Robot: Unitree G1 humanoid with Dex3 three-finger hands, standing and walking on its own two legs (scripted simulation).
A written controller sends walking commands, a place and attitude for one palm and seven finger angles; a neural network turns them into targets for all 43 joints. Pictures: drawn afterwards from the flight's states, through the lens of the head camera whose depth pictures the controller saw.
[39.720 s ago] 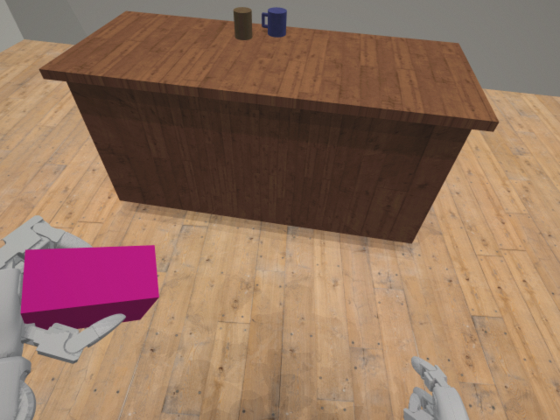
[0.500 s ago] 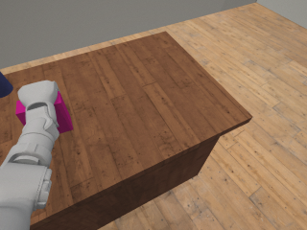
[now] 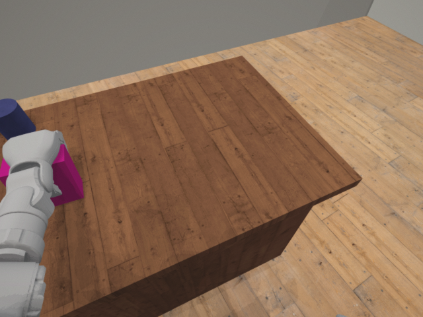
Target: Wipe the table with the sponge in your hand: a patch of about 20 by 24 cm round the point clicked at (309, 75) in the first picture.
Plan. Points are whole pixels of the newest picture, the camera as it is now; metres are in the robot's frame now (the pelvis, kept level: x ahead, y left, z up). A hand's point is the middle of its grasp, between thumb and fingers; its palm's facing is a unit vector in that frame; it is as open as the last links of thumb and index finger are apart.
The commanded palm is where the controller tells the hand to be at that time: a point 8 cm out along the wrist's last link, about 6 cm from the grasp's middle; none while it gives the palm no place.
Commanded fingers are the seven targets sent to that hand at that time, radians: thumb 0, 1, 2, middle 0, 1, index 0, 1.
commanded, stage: slide back across to the first lane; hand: left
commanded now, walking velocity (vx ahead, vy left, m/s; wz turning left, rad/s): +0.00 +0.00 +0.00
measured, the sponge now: (49, 185) +0.36 +0.36 +0.01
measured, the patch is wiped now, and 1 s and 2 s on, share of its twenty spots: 0.95 0.95 0.95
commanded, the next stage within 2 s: wipe back along the first lane in 0.08 s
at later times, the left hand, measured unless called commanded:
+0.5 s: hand (36, 179) +0.35 +0.37 +0.05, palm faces -0.11 -0.02 -0.99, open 10.0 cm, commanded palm +0.32 +0.35 +0.09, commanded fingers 0.00 0.10 1.30 -1.20 -1.60 -1.20 -1.60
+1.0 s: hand (41, 198) +0.31 +0.34 +0.05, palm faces -0.07 -0.03 -1.00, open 10.0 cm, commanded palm +0.28 +0.32 +0.09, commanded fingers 0.00 0.10 1.30 -1.20 -1.60 -1.20 -1.60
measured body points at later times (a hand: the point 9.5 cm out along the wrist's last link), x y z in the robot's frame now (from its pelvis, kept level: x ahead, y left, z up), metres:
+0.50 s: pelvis +0.00 +0.01 +0.00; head +0.04 +0.00 +0.45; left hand +0.35 +0.37 +0.10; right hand +0.12 -0.26 -0.13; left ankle -0.01 +0.10 -0.73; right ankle -0.03 -0.13 -0.73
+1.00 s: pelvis +0.00 +0.00 +0.00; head +0.02 -0.01 +0.45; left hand +0.31 +0.34 +0.10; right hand +0.18 -0.23 -0.11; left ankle -0.01 +0.10 -0.73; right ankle -0.03 -0.13 -0.73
